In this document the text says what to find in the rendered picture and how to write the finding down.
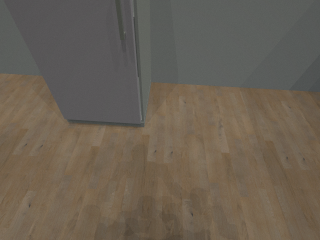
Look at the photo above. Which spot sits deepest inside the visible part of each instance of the handle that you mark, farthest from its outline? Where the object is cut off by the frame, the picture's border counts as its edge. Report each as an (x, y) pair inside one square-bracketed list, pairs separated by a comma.
[(122, 33)]

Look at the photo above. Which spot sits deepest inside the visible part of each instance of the fridge door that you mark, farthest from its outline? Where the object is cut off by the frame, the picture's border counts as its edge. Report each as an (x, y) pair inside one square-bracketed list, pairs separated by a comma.
[(91, 73)]

